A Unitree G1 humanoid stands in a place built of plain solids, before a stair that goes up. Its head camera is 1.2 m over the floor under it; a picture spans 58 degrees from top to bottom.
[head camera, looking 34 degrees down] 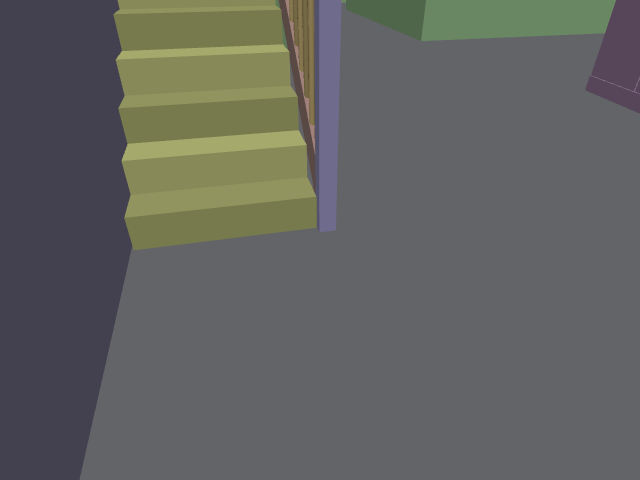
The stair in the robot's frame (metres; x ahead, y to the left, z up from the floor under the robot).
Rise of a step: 0.18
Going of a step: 0.22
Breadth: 0.90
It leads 13 degrees to the left of straight ahead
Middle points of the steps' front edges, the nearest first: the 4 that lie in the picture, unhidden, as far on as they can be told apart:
1.79 0.45 0.18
2.01 0.50 0.36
2.23 0.56 0.55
2.45 0.61 0.73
